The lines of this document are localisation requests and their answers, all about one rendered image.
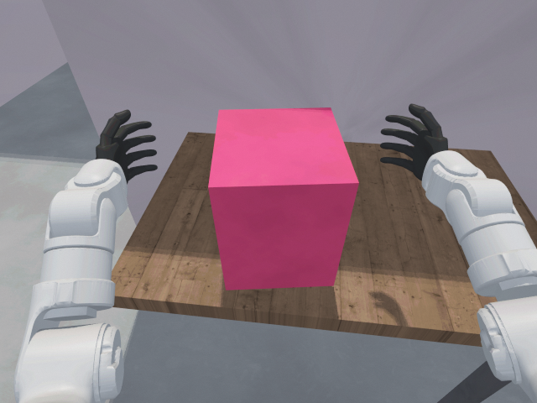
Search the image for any table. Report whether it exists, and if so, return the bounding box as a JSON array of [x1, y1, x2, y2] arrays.
[[111, 132, 537, 403]]

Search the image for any robot left hand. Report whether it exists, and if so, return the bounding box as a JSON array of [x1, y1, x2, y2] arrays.
[[96, 110, 158, 184]]

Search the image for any right robot upper arm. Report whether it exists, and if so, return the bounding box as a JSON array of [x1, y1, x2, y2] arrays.
[[477, 296, 537, 403]]

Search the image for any left robot upper arm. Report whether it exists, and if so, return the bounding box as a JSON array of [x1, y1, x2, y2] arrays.
[[18, 323, 124, 403]]

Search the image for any robot right hand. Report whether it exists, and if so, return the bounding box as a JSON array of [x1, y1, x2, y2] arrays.
[[380, 103, 448, 181]]

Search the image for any right robot forearm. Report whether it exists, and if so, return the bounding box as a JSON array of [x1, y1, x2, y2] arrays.
[[422, 150, 537, 301]]

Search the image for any left robot forearm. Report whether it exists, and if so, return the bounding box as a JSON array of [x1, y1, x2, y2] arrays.
[[13, 159, 128, 403]]

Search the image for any carton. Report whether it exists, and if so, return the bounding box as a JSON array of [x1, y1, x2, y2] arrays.
[[208, 107, 359, 290]]

